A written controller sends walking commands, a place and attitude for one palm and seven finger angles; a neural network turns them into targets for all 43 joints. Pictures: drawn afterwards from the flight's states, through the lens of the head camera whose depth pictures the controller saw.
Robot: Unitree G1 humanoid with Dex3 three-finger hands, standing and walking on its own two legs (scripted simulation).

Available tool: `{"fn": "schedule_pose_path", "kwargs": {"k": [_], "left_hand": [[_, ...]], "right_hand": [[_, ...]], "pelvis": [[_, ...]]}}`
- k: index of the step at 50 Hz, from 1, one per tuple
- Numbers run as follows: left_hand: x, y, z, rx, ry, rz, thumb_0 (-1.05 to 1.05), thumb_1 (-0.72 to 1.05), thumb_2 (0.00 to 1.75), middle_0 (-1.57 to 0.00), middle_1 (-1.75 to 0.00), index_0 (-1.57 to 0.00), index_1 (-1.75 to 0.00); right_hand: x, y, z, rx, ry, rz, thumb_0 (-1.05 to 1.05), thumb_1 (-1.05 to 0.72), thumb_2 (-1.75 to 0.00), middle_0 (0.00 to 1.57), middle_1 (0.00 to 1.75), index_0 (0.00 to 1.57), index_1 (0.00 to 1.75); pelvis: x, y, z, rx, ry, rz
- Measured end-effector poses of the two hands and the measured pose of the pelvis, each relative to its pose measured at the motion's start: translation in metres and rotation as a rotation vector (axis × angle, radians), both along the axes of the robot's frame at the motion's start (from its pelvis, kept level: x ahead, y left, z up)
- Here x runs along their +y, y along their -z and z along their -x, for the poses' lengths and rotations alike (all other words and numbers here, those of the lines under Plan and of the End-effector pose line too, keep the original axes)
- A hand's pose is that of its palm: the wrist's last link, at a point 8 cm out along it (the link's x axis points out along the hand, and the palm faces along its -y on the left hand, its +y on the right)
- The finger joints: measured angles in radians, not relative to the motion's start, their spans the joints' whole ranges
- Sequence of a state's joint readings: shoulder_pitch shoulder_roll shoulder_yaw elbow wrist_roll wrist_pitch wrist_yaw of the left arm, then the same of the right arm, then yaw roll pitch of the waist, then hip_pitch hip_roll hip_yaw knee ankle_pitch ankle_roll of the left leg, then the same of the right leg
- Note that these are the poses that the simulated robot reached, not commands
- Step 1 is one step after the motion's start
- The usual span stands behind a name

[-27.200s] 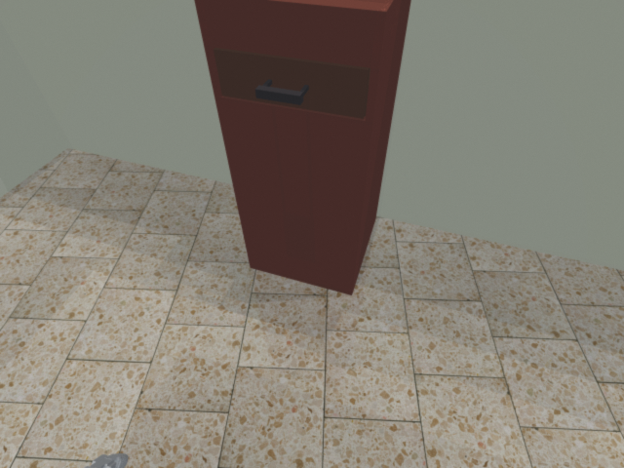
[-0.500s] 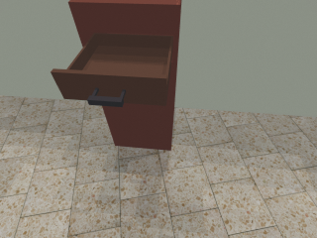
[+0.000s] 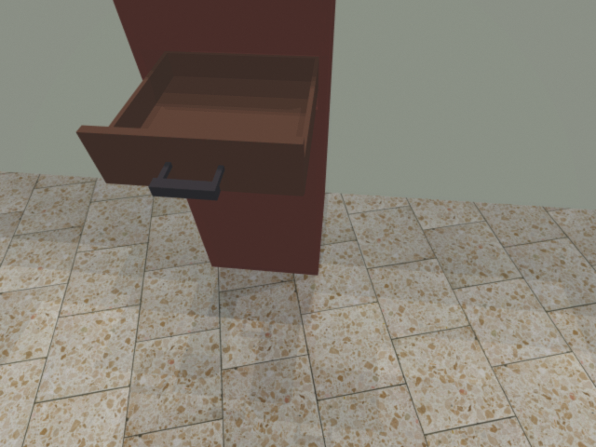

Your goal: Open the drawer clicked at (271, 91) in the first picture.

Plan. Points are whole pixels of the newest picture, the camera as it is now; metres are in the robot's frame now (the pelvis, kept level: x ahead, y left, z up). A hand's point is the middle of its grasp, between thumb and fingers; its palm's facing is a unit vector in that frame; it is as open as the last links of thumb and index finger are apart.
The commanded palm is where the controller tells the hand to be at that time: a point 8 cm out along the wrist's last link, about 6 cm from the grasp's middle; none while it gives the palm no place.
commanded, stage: look to check the result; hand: left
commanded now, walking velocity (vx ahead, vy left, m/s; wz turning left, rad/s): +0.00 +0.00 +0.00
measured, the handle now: (189, 179) +0.52 +0.21 +0.05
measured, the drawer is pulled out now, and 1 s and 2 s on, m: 0.30 0.30 0.30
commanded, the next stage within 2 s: stand and wait in 0.32 s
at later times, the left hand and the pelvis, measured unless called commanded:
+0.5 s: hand out of the picture +0.02 +0.16 -0.17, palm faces +0.02 -0.98 -0.22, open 7.4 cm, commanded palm none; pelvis +0.02 -0.01 +0.00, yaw +0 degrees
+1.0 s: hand out of the picture +0.03 +0.16 -0.17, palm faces +0.01 -0.97 -0.22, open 7.4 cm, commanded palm none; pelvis +0.02 -0.01 +0.00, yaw -1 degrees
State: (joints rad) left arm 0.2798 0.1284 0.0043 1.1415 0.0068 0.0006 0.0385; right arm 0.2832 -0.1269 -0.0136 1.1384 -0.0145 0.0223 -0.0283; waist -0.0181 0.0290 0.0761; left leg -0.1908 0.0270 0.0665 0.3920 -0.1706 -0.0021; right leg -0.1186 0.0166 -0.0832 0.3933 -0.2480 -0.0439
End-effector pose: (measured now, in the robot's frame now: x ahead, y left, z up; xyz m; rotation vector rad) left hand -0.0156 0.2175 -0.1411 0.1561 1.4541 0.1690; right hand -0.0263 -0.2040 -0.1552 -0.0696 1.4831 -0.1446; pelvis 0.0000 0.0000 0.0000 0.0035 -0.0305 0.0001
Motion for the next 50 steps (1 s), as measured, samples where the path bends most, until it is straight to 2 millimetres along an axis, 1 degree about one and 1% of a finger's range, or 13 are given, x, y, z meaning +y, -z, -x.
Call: {"fn": "schedule_pose_path", "kwargs": {"k": [8,19,26,32,50], "left_hand": [[-0.008,0.0,-0.004,0.004,-0.004,0.007,0.0,0.91,0.9,-0.2,-0.3,-0.2,-0.3],[-0.008,0.0,-0.024,-0.029,0.007,-0.003,0.0,0.91,0.9,-0.2,-0.3,-0.2,-0.3],[-0.006,-0.001,-0.036,-0.053,0.016,-0.013,0.0,0.91,0.9,-0.2,-0.3,-0.2,-0.3],[-0.005,-0.002,-0.041,-0.059,0.023,-0.018,0.0,0.91,0.9,-0.2,-0.3,-0.2,-0.3],[-0.006,-0.003,-0.039,-0.038,0.017,-0.018,0.0,0.91,0.9,-0.2,-0.3,-0.2,-0.3]], "right_hand": [[-0.007,0.0,-0.017,-0.021,-0.011,0.011,0.01,-0.91,-0.9,0.2,0.3,0.2,0.3],[-0.018,-0.001,-0.03,-0.04,-0.01,0.026,0.0,-0.91,-0.9,0.2,0.3,0.2,0.3],[-0.02,-0.001,-0.033,-0.043,-0.008,0.027,0.0,-0.91,-0.9,0.2,0.3,0.2,0.3],[-0.02,-0.001,-0.033,-0.039,-0.005,0.023,0.0,-0.91,-0.9,0.2,0.3,0.2,0.3],[-0.019,0.0,-0.033,-0.025,-0.003,0.017,0.0,-0.91,-0.9,0.2,0.3,0.2,0.3]], "pelvis": [[-0.004,0.0,-0.006,0.003,0.002,-0.001],[-0.009,0.0,-0.013,0.004,0.004,-0.002],[-0.011,-0.001,-0.016,0.003,0.005,-0.002],[-0.011,-0.001,-0.018,0.004,0.008,-0.003],[-0.013,-0.001,-0.023,0.009,0.009,-0.005]]}}
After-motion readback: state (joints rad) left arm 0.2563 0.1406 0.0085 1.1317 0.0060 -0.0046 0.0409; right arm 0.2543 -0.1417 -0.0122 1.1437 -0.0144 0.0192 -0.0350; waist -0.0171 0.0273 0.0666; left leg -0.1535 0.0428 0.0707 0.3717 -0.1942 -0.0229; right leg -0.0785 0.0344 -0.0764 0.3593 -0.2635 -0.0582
